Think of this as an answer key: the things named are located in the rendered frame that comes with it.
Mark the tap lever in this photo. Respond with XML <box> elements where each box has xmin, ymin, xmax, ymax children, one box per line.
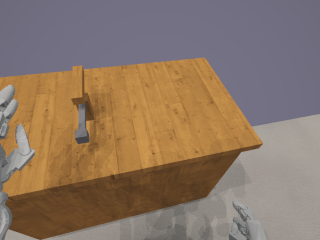
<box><xmin>75</xmin><ymin>103</ymin><xmax>90</xmax><ymax>144</ymax></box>

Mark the robot left hand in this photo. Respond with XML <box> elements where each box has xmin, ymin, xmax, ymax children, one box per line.
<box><xmin>0</xmin><ymin>84</ymin><xmax>35</xmax><ymax>192</ymax></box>

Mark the robot right hand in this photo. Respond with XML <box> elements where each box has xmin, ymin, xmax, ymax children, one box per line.
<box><xmin>229</xmin><ymin>200</ymin><xmax>267</xmax><ymax>240</ymax></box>

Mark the counter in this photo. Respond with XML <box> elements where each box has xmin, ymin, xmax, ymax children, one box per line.
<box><xmin>0</xmin><ymin>57</ymin><xmax>263</xmax><ymax>240</ymax></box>

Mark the left robot forearm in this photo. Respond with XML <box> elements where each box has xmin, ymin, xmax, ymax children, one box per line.
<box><xmin>0</xmin><ymin>191</ymin><xmax>12</xmax><ymax>240</ymax></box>

